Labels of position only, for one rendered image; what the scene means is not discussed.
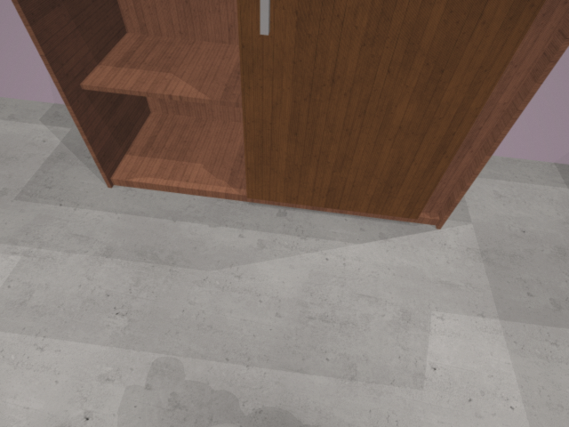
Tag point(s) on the wardrobe door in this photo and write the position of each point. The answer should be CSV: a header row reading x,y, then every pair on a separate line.
x,y
361,105
544,27

